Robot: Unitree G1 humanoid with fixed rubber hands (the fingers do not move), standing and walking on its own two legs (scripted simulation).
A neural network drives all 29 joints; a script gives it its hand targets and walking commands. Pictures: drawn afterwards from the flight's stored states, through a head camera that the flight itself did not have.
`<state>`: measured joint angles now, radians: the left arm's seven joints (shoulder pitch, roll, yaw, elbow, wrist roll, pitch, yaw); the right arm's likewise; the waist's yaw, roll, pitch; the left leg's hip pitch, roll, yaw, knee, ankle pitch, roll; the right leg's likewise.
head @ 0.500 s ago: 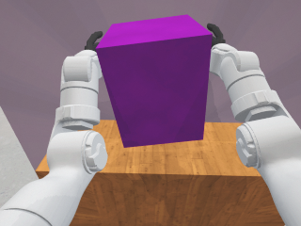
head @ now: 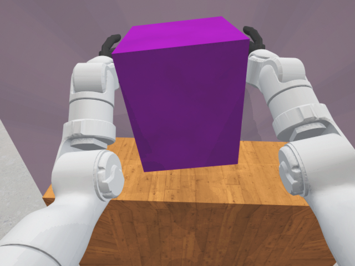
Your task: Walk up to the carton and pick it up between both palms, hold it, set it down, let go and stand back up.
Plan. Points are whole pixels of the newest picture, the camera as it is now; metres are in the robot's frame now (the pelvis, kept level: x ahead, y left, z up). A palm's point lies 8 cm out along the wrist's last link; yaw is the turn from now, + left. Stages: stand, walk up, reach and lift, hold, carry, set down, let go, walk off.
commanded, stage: hold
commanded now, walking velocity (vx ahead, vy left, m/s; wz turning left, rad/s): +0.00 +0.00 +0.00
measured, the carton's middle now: (183, 92) +0.37 -0.01 +0.27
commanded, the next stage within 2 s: none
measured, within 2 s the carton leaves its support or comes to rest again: neither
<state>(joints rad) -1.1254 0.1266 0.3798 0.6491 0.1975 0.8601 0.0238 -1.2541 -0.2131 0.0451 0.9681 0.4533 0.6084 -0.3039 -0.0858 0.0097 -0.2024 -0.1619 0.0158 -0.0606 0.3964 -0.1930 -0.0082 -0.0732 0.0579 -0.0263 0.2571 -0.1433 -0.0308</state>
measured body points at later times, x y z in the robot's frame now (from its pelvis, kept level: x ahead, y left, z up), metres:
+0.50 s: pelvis +0.00 +0.00 +0.00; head -0.10 +0.02 +0.44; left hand +0.39 +0.15 +0.32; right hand +0.38 -0.15 +0.34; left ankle +0.02 +0.12 -0.75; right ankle +0.00 -0.10 -0.75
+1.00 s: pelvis +0.00 +0.00 +0.00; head -0.10 +0.02 +0.44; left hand +0.39 +0.15 +0.34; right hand +0.38 -0.15 +0.35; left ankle +0.02 +0.12 -0.75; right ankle +0.00 -0.10 -0.75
